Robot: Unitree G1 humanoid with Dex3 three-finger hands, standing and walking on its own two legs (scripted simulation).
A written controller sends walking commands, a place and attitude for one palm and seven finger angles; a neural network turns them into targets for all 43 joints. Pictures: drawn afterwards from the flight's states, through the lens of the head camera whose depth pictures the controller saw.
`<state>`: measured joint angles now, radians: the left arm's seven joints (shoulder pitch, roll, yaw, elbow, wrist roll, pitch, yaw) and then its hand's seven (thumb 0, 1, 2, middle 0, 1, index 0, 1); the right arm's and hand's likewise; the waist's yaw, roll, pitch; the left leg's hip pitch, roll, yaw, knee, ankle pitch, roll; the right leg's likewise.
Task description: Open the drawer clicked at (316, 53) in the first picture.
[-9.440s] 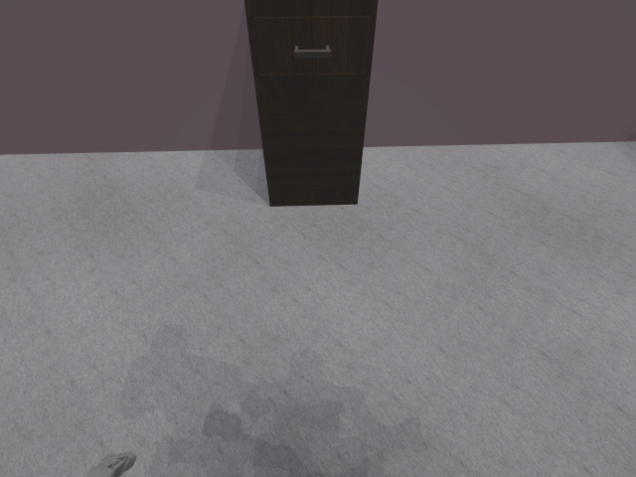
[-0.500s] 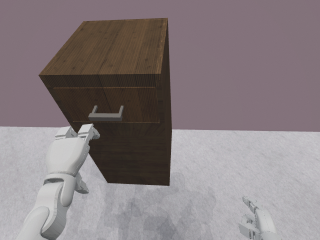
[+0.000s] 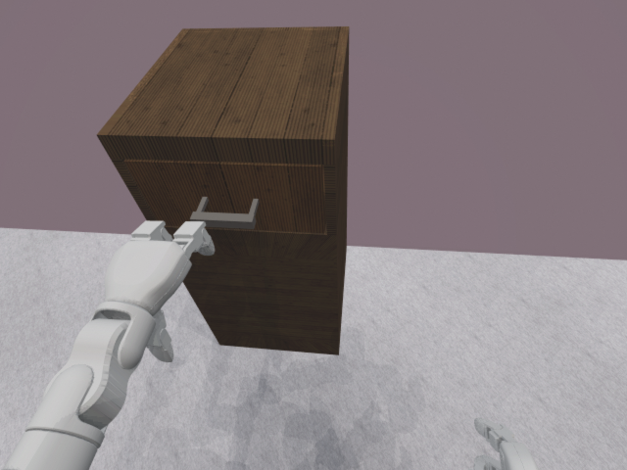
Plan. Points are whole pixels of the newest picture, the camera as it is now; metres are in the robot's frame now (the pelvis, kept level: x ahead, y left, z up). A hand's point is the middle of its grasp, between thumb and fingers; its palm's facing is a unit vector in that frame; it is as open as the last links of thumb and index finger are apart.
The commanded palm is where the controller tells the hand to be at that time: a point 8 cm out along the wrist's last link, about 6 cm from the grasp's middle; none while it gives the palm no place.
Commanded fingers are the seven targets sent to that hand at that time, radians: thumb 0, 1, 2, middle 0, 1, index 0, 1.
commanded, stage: raise the hand with hooked fingers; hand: left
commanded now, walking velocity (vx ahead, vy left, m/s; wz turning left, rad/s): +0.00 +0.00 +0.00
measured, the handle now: (226, 211) +0.54 +0.25 -0.04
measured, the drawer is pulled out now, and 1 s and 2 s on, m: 0.00 0.00 0.00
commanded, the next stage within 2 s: move the hooked fingers above the handle in 0.10 s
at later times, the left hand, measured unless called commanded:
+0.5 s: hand (182, 274) +0.33 +0.23 +0.06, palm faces -0.01 -0.02 -1.00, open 13.8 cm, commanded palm +0.32 +0.24 +0.12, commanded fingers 0.00 -0.50 0.30 -0.30 -1.20 -0.30 -1.20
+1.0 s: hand (188, 239) +0.41 +0.26 +0.04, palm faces -0.02 -0.01 -1.00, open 13.8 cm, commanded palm +0.39 +0.26 +0.10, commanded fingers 0.00 -0.50 0.30 -0.30 -1.20 -0.30 -1.20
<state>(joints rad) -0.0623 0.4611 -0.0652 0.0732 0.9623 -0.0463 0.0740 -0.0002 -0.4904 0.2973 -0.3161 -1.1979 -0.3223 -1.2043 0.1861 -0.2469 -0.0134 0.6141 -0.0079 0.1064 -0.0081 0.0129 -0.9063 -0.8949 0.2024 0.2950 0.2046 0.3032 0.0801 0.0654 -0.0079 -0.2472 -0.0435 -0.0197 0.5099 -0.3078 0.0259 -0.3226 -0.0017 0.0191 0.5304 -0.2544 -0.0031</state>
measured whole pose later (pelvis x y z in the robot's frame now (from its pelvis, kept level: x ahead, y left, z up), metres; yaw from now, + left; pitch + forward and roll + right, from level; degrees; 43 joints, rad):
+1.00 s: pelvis +0.00 -0.01 -0.02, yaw +0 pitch +12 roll +0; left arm -0.50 0.53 0.03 0.68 1.04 -0.17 0.21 0.00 -0.49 0.30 -0.32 -1.20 -0.32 -1.20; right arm 0.29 -0.26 -0.08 0.67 0.01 0.12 -0.03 0.01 -0.91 -0.89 0.20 0.29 0.20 0.30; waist -0.01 0.04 -0.08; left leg -0.51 -0.03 -0.02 0.67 -0.37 0.02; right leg -0.58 0.02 0.02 0.66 -0.30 -0.01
